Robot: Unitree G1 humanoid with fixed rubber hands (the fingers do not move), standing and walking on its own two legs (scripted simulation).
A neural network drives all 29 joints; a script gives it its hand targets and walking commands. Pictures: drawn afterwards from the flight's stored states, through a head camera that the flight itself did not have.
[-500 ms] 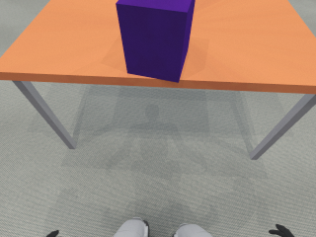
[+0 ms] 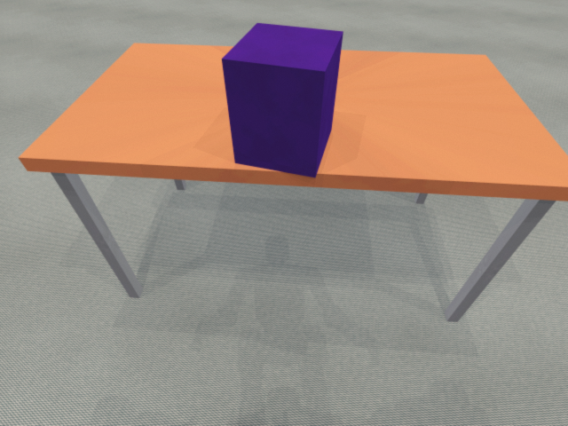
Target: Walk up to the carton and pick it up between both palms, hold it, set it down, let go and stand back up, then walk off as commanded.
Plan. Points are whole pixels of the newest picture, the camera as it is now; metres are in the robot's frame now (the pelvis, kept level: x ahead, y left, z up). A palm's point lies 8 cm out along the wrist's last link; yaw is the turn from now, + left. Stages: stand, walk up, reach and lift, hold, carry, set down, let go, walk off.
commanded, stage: walk off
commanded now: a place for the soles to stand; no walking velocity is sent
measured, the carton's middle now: (286, 100) +0.77 +0.00 +0.08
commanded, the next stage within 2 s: stand in 0.80 s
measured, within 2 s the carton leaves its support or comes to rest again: neither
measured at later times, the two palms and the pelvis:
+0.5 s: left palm out of the picture +0.10 +0.30 -0.11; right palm out of the picture +0.12 -0.31 -0.11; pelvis +0.04 -0.01 -0.01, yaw +0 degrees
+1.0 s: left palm out of the picture +0.14 +0.29 -0.09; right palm out of the picture +0.14 -0.31 -0.11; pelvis +0.05 -0.01 +0.00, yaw +0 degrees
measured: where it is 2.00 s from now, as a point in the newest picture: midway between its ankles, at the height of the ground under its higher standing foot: outside the picture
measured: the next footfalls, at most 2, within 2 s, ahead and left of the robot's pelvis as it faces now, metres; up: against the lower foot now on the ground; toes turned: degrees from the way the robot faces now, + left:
left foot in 0.28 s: +0.10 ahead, +0.12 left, +0.00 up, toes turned -2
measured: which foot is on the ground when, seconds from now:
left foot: down 0.00-0.12, up 0.14-0.26, down 0.28-1.00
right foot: down 0.00-1.00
